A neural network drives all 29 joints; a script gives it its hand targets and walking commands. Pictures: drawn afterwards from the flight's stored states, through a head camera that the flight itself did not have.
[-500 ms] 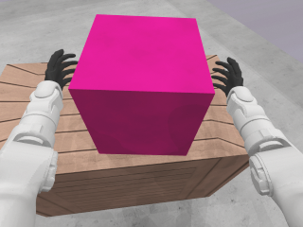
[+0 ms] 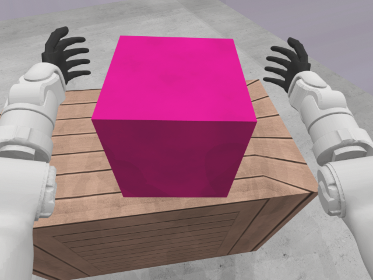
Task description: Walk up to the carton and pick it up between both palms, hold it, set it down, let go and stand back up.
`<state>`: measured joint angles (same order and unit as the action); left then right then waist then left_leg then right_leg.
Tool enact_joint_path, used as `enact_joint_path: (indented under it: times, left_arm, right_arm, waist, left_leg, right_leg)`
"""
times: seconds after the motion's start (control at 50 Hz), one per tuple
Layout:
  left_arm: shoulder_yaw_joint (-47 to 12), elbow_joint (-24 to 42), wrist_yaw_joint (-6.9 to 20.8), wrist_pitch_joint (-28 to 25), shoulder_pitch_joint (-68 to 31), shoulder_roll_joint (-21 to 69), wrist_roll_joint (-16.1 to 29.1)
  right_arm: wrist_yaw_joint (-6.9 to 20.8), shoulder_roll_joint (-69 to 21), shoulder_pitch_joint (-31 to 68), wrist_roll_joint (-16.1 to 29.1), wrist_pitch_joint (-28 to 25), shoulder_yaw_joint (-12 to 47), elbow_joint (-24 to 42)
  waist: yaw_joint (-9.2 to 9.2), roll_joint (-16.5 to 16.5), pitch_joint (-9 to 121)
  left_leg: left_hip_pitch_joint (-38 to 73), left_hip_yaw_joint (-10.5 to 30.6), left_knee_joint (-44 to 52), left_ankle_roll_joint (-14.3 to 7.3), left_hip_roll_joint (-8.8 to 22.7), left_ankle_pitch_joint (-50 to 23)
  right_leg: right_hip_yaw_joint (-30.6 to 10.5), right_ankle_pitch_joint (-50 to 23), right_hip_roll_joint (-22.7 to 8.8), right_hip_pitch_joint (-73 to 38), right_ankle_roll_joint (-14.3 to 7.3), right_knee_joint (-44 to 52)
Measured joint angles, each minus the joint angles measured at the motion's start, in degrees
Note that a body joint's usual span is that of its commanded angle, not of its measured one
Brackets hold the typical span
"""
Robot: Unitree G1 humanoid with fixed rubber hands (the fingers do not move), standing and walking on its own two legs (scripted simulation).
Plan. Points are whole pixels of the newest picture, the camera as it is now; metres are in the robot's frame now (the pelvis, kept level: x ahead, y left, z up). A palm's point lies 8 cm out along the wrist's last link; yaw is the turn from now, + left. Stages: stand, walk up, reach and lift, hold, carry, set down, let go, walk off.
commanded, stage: set down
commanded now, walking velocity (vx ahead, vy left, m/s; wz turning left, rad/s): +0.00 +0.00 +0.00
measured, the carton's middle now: (176, 120) +0.49 +0.01 +0.05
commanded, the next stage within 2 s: none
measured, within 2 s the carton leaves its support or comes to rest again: neither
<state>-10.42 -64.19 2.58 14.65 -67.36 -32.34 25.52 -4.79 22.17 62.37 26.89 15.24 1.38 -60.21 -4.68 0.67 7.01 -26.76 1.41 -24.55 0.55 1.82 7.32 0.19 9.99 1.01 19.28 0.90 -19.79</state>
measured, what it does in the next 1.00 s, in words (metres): stands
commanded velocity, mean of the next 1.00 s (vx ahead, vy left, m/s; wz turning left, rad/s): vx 0.00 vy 0.00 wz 0.00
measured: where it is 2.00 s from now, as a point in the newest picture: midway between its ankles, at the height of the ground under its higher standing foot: outside the picture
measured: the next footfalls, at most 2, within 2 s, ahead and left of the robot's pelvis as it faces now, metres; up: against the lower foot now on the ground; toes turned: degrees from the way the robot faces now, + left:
none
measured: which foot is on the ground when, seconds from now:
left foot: down 0.00-1.00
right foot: down 0.00-1.00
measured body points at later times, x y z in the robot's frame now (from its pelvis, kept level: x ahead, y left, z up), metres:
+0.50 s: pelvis +0.00 -0.01 +0.00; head +0.02 +0.02 +0.45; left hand +0.45 +0.23 +0.18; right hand +0.42 -0.23 +0.16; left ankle +0.04 +0.12 -0.74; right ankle -0.01 -0.13 -0.74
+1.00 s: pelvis -0.01 +0.00 +0.00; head -0.01 +0.02 +0.45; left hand +0.41 +0.24 +0.15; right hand +0.37 -0.22 +0.14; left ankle +0.04 +0.12 -0.74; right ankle -0.01 -0.13 -0.74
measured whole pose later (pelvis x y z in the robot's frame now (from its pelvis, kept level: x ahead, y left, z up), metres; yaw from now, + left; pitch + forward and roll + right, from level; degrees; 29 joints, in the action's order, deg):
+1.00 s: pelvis -0.01 +0.00 +0.00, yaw -1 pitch +0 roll -1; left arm 2.8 -35.0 4.4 21.8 -38.9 -28.3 17.6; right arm -7.9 17.5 32.8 23.0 19.6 -1.3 -28.1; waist -2.2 2.0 0.1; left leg -14.8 -0.3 -21.2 0.3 1.5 6.4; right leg -1.4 10.1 0.4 9.3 0.9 -19.5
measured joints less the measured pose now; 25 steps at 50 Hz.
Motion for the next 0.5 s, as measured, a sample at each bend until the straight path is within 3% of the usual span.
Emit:
enact_joint_path:
  times: [0.06, 0.18, 0.26, 0.32, 0.5]
  left_arm:
    - [0.7, -0.9, 0.6, 2.0, -1.5, -0.7, -0.4]
    - [4.1, 7.0, 0.0, 5.7, 1.6, -0.8, -2.6]
    - [6.2, 8.6, 1.5, 7.2, 3.5, -0.6, -4.7]
    - [6.7, 9.0, 2.1, 7.3, 5.1, -1.0, -5.2]
    - [10.8, 19.5, 2.0, 6.7, 16.4, 1.8, -7.2]
  right_arm:
    - [-0.1, -0.2, 1.1, -0.8, 1.7, -0.7, 0.0]
    - [-0.3, 0.3, -1.1, -0.8, 3.1, -2.1, 5.6]
    - [-1.0, -0.2, -2.9, -1.4, 4.0, -1.6, 7.3]
    - [-1.4, -0.5, -4.6, -1.2, 4.7, -0.6, 8.8]
    - [-2.8, -2.4, -15.9, -0.1, 3.0, 0.9, 19.3]
  waist:
    - [-0.32, 0.2, -0.8]
    - [0.24, 0.1, -0.2]
    - [-0.32, 0.8, -2.1]
    - [-0.52, 1.4, -3.6]
    - [0.60, 1.2, -5.4]
  left_leg:
    - [0.8, 0.2, 0.9, 0.0, -0.1, -0.5]
    - [1.1, 0.3, 2.2, 0.3, 0.1, -1.1]
    - [4.5, 0.4, 3.5, 0.3, -0.1, -1.3]
    - [6.4, 0.1, 4.2, 0.3, -0.1, -1.5]
    - [8.6, -0.5, 4.2, 0.4, 0.1, -1.4]
  right_leg:
    - [0.2, -0.3, -0.1, -0.8, 0.0, 0.7]
    - [0.3, -1.1, 0.1, -1.3, -0.2, 2.4]
    - [0.5, -1.1, 0.0, -4.5, -0.3, 3.2]
    - [0.2, -0.8, -0.1, -5.9, -0.4, 3.0]
    - [-0.4, -0.7, 0.0, -7.5, -0.4, 2.4]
